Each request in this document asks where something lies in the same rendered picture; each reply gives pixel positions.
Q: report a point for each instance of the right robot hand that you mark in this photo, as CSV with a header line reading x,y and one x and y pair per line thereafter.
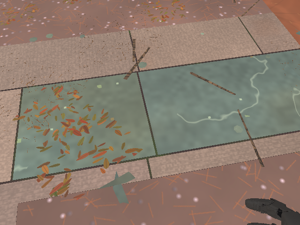
x,y
274,209

